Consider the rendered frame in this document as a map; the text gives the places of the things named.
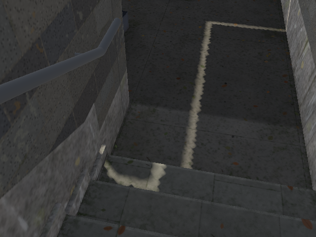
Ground stairs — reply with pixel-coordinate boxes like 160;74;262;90
57;154;316;237

